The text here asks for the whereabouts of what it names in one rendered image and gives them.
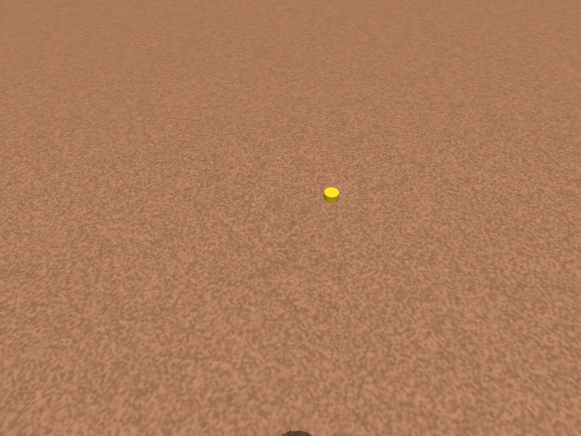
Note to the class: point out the tin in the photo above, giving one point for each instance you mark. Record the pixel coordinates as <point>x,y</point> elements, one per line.
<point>331,195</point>

